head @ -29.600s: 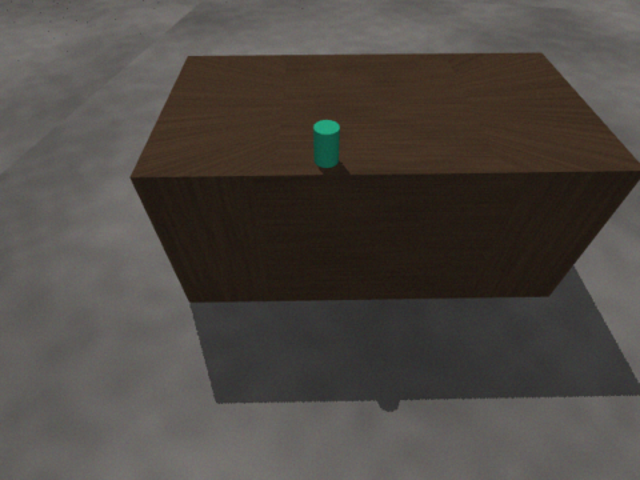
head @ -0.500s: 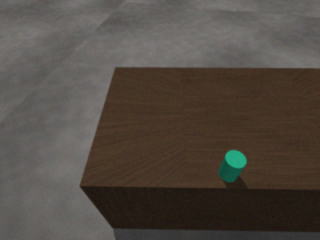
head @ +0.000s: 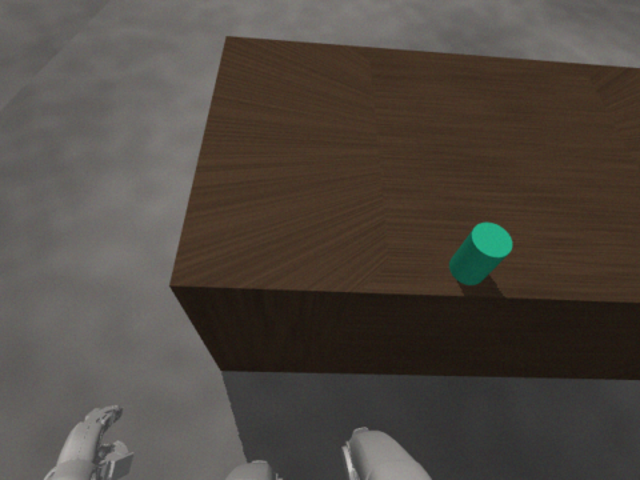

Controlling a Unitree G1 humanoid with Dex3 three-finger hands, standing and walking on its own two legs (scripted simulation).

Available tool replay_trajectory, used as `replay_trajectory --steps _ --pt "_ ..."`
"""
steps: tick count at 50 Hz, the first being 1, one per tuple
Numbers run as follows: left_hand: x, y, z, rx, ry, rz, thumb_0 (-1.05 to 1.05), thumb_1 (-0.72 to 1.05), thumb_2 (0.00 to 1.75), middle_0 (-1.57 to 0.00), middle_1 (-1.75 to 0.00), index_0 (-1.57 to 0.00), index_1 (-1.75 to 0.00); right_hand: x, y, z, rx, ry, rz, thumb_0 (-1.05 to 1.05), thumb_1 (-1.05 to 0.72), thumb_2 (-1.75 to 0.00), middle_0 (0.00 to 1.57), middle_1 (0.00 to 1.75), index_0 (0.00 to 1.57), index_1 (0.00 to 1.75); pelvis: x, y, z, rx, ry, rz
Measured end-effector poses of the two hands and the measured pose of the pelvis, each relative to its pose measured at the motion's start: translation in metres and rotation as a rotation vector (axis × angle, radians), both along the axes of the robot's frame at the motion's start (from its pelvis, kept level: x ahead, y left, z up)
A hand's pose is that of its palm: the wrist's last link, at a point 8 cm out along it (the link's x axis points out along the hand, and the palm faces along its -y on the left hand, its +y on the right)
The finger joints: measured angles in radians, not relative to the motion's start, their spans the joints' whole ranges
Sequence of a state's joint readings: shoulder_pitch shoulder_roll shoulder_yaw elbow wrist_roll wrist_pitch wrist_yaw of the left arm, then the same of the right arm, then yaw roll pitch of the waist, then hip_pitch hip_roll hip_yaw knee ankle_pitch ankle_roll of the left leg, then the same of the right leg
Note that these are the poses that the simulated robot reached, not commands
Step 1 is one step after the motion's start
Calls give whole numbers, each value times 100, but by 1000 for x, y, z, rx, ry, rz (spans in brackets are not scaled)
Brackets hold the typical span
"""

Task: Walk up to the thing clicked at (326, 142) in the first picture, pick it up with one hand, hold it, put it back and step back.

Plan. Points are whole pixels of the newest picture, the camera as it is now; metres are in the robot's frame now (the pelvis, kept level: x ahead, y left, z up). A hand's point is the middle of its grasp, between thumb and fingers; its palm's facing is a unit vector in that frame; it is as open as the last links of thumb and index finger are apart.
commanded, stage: step back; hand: right
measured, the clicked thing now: (478, 255) +0.45 -0.28 -0.11
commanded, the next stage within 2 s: none
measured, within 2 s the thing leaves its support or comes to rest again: neither
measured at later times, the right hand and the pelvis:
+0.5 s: hand out of the picture -0.01 -0.29 -0.15, palm faces +0.04 +0.93 -0.37, open 7.4 cm; pelvis -0.10 -0.01 +0.01, yaw -4 degrees
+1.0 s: hand out of the picture -0.13 -0.26 -0.12, palm faces +0.00 +0.89 -0.45, open 7.4 cm; pelvis -0.25 +0.01 +0.00, yaw -4 degrees
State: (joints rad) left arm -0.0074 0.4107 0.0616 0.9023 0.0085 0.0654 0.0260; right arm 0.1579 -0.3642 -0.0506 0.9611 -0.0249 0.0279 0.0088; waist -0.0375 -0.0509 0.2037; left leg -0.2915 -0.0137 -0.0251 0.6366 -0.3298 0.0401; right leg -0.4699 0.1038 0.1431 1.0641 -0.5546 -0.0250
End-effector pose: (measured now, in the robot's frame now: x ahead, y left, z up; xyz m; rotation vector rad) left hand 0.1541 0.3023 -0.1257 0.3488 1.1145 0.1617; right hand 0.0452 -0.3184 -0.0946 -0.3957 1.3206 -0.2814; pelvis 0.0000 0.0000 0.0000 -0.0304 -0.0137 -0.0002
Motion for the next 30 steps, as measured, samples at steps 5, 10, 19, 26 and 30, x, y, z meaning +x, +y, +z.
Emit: replay_trajectory --steps 5,10,19,26,30 --pt "-28 -1 2 -4 46 -24 0 91 90 -21 -30 -21 -30 -12 8 3 -2 -33 -14 1 -90 -89 20 31 20 30 -15 4 6 -3 9 -37" --pt "-57 -3 1 15 84 -44 0 91 90 -21 -30 -21 -30 -17 7 -4 16 -109 -14 1 -90 -89 20 31 20 30 -35 1 1 15 -4 -71" --pt "-113 -23 21 50 55 -47 0 91 90 -21 -30 -21 -30 -41 -13 -27 74 -166 -35 1 -90 -89 20 30 20 30 -75 -16 -5 28 -36 -80" --pt "-140 -18 41 68 2 -19 0 90 90 -21 -30 -21 -30 -76 -15 -18 63 -140 4 1 -90 -89 20 30 20 30 -106 -13 6 54 -9 -58" --pt "-149 -9 38 66 -61 -18 0 90 90 -21 -30 -21 -30 -100 -12 -20 33 -96 38 1 -90 -89 20 30 20 30 -130 -5 0 38 -7 -19"
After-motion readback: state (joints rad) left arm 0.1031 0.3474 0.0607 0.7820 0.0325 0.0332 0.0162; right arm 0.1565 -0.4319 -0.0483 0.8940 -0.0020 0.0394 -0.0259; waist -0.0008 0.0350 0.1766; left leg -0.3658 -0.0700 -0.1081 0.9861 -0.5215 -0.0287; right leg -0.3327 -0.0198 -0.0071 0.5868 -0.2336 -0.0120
